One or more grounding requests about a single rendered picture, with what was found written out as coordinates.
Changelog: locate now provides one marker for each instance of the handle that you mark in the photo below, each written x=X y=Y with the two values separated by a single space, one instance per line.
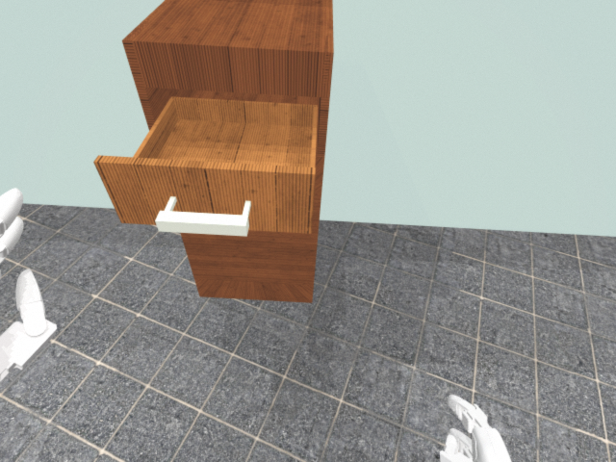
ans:
x=202 y=223

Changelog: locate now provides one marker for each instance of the robot left hand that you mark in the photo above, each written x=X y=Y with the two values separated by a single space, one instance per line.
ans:
x=21 y=342

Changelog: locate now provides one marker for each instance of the robot right hand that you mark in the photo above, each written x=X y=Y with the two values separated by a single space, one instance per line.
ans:
x=486 y=444

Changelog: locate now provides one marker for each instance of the cabinet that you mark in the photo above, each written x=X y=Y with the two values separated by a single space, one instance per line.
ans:
x=278 y=51

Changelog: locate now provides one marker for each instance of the drawer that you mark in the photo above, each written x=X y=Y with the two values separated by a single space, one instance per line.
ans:
x=214 y=155

